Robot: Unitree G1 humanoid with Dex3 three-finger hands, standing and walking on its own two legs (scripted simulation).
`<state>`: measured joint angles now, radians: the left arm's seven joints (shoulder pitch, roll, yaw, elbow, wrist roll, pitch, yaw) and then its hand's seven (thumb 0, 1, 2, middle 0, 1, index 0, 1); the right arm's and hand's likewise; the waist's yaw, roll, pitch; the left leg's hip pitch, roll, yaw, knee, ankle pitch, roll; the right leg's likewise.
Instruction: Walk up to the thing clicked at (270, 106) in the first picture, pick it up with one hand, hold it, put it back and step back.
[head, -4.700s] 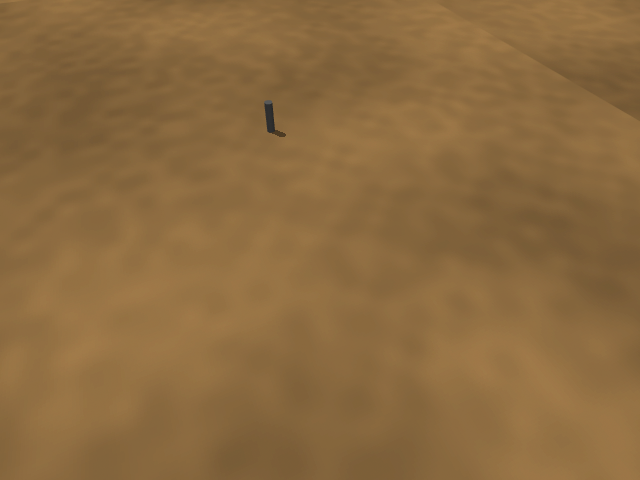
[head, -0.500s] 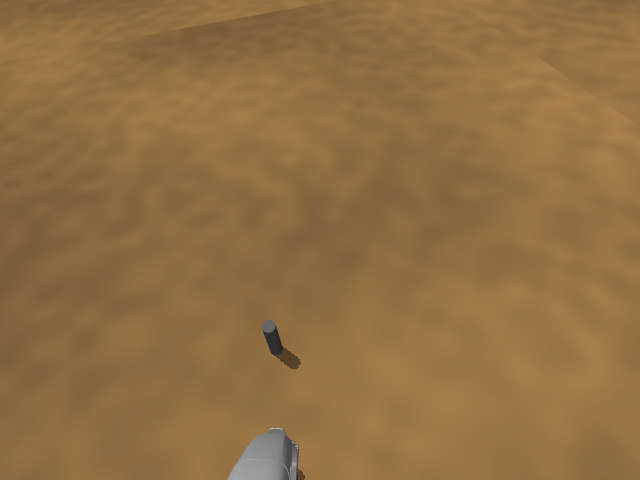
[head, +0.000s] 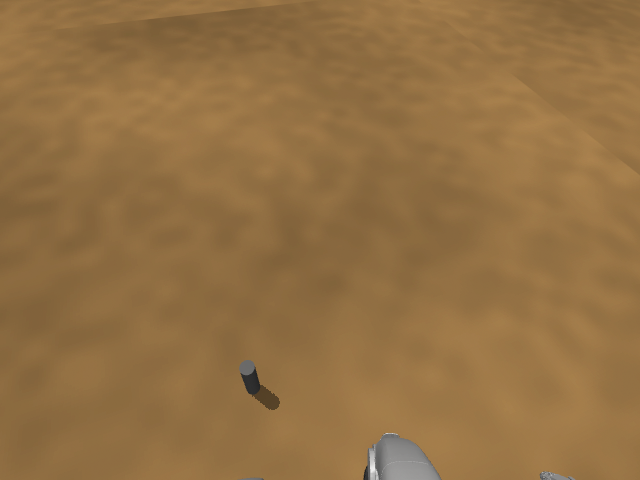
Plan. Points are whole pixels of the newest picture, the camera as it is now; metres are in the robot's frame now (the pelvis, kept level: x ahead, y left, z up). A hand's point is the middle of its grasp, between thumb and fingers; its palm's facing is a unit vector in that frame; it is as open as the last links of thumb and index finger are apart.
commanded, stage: walk up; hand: left
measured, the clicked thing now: (250, 378) +0.45 +0.19 -0.68
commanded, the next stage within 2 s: none
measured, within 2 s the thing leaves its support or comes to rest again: neither
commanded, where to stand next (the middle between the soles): +0.09 +0.00 m, yaw -1 degrees
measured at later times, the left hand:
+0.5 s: hand out of the picture +0.10 +0.27 -0.16, palm faces +0.01 -0.94 -0.35, open 7.4 cm
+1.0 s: hand (135, 466) +0.15 +0.26 -0.15, palm faces -0.02 -0.93 -0.36, open 7.4 cm
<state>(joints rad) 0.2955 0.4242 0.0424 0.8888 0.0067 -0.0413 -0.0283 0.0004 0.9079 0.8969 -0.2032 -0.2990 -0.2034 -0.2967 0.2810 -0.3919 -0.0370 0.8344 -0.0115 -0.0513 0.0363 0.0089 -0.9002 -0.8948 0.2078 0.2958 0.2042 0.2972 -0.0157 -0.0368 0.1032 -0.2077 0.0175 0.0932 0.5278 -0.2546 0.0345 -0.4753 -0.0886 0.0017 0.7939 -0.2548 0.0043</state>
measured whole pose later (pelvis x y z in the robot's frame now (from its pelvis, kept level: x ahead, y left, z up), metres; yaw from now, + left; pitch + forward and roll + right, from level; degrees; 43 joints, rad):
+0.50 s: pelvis +0.03 +0.01 -0.01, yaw +1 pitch -3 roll +1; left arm 0.22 0.39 0.03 0.96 0.02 0.00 -0.02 0.00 0.90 0.90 -0.21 -0.30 -0.21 -0.30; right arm 0.26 -0.39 -0.04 1.03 -0.03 -0.02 0.02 0.01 -0.91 -0.89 0.20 0.30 0.20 0.30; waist 0.02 -0.04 0.05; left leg -0.26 0.01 0.03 0.60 -0.29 0.00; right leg -0.35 -0.08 -0.01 0.65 -0.31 -0.01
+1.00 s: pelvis +0.07 +0.00 +0.00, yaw +0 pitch -3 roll +0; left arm 0.13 0.37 0.01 1.08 0.01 -0.02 -0.02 0.00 0.91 0.90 -0.20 -0.30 -0.20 -0.30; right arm 0.13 -0.37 -0.01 1.06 -0.01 -0.03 0.01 0.01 -0.90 -0.89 0.21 0.30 0.20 0.30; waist 0.00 0.02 0.04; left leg -0.17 0.04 0.04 0.53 -0.32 -0.02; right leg -0.22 -0.02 -0.01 0.54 -0.28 0.00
